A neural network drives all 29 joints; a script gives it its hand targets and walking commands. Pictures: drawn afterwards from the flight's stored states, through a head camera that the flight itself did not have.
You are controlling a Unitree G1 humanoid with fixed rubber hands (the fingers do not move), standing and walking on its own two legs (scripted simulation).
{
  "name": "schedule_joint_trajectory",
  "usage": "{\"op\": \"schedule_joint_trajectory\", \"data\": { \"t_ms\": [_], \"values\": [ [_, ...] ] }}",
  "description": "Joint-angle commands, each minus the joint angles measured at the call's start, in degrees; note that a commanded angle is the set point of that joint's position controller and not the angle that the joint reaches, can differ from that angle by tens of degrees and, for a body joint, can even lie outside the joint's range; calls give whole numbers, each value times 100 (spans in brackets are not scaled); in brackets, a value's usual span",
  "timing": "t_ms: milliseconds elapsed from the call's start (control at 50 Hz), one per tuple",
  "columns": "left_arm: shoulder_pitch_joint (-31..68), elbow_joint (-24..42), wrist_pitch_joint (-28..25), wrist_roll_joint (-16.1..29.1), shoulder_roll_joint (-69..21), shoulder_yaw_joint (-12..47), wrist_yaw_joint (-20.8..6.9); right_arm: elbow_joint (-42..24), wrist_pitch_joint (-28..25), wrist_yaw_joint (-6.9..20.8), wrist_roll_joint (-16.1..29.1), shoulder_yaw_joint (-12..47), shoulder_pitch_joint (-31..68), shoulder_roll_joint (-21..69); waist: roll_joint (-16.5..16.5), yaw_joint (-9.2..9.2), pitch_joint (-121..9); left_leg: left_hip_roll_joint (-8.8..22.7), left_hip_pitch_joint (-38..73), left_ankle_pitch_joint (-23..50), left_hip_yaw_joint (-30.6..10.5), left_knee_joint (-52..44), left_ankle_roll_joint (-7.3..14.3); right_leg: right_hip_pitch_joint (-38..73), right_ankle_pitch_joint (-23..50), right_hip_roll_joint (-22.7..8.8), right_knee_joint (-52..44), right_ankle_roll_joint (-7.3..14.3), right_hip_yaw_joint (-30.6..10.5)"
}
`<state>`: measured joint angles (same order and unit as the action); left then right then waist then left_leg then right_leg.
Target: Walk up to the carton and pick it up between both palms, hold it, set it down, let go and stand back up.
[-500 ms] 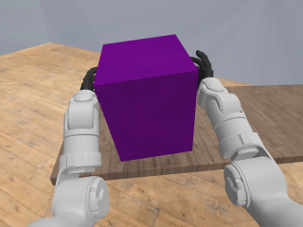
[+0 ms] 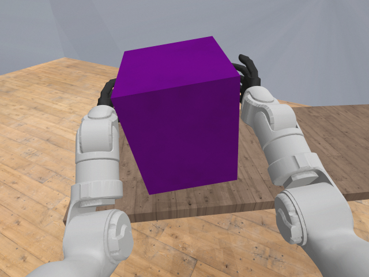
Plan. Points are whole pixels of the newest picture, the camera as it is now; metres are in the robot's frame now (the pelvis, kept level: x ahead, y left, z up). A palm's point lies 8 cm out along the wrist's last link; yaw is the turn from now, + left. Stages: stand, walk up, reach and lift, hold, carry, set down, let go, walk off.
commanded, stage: hold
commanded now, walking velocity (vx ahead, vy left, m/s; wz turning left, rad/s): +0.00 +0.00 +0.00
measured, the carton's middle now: (180, 115) +0.40 +0.00 +0.23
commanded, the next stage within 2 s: none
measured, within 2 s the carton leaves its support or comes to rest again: neither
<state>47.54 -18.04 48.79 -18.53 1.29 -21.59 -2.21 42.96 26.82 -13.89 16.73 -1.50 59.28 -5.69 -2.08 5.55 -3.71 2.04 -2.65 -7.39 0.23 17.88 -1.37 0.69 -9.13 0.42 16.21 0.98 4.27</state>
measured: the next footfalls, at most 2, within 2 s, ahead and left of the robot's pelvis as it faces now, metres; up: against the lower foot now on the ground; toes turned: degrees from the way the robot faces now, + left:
none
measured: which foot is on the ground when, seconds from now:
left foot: down 0.00-1.00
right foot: down 0.00-1.00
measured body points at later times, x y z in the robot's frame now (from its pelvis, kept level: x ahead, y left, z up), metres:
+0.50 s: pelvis +0.01 +0.00 +0.00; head -0.08 +0.02 +0.44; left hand +0.39 +0.15 +0.26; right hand +0.39 -0.14 +0.31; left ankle +0.04 +0.13 -0.75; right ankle +0.01 -0.10 -0.75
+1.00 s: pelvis +0.01 +0.00 +0.00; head -0.08 +0.01 +0.44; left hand +0.39 +0.15 +0.26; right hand +0.39 -0.14 +0.32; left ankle +0.04 +0.13 -0.75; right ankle +0.01 -0.10 -0.75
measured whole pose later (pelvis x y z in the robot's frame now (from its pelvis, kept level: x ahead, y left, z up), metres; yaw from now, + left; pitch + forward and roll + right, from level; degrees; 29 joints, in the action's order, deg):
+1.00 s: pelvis +0.01 +0.00 +0.00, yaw +0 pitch -6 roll -1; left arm 49.6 -20.8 50.4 -16.4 2.4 -21.5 -2.3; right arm 44.5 31.3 -16.0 19.8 -0.2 63.1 -7.5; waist -1.3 5.1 -7.1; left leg 2.1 -4.7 -8.3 -0.7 18.7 -1.7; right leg -1.2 -9.7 1.4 16.5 1.3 2.5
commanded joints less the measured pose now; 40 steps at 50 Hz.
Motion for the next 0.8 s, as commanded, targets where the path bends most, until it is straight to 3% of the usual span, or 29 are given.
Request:
{"op": "schedule_joint_trajectory", "data": {
  "t_ms": [0,60,120,220,280,340,400,420,680,780],
  "values": [
    [4836,1014,-586,1084,-3017,2319,-710,-1053,113,655,747,1474,3465,3640,392,25,-1705,-449,514,862,41,-77,-55,77,572,362,-232,-403,-147],
    [4896,875,-567,1092,-2917,2245,-689,-1058,163,659,761,1469,3576,3631,300,-4,-1716,-467,466,775,45,-115,-25,83,542,355,-228,-434,-180],
    [4923,821,-543,1070,-2906,2245,-729,-921,229,646,782,1410,3484,3566,411,28,-1578,-465,332,668,48,-128,-54,78,473,354,-216,-408,-200],
    [4948,905,-502,1104,-2919,2270,-741,-903,305,639,862,1389,3492,3533,447,93,-1638,-456,448,929,29,-79,-98,88,660,376,-242,-391,-209],
    [4852,931,-469,1121,-2893,2236,-756,-1007,340,602,974,1480,3501,3514,437,8,-1801,-461,470,1080,22,-37,-103,197,943,370,-156,-418,-212],
    [4844,1047,-473,1170,-2931,2354,-756,-1132,386,578,1034,1547,3458,3551,448,99,-1872,-477,565,1218,5,32,-141,169,1052,378,-155,-415,-211],
    [4881,975,-457,1139,-2806,2268,-761,-1177,428,551,1062,1507,3480,3503,425,92,-1768,-504,465,1093,10,23,-106,164,1052,354,-176,-449,-257],
    [4910,1007,-466,1148,-2834,2261,-767,-1203,431,550,1091,1543,3542,3542,460,1,-1777,-484,420,1002,13,-31,-102,124,952,377,-184,-438,-239],
    [5054,931,-453,1234,-2866,2241,-757,-1057,538,555,1119,1463,3557,3543,370,49,-1861,-452,401,977,-1,-17,-116,18,895,403,-181,-419,-253],
    [5100,851,-501,1240,-2824,2169,-745,-1063,536,549,1145,1547,3670,3629,301,-36,-1941,-472,295,859,8,3,-70,89,960,373,-147,-433,-345]
  ]
}}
